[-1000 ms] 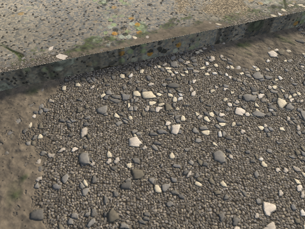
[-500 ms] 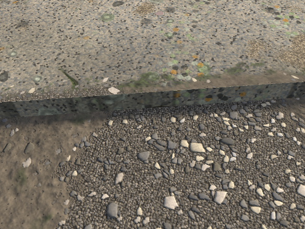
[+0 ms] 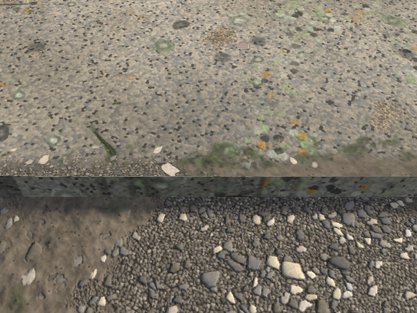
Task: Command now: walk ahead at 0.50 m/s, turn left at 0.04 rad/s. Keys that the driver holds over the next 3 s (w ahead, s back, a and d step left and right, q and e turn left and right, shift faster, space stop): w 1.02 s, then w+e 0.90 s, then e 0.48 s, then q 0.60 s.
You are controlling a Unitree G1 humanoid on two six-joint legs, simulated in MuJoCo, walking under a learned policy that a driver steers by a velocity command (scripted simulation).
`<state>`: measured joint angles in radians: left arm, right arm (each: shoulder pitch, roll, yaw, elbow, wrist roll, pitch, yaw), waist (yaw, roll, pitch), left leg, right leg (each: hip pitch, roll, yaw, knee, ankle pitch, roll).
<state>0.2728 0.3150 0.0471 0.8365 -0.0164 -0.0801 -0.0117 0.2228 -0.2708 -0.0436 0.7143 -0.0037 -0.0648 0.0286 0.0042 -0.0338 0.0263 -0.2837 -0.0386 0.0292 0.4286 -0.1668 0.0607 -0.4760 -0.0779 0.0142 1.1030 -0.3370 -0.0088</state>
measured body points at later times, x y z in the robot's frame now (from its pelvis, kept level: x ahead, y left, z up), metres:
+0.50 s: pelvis +0.27 -0.06 +0.00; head +0.30 -0.07 +0.45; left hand +0.38 +0.21 -0.11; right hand +0.31 -0.33 -0.14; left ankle +0.18 +0.08 -0.66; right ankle +0.32 -0.14 -0.74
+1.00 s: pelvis +0.53 +0.00 +0.00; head +0.55 +0.02 +0.45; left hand +0.56 +0.26 -0.15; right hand +0.63 -0.27 -0.12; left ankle +0.57 +0.07 -0.74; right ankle +0.45 -0.14 -0.66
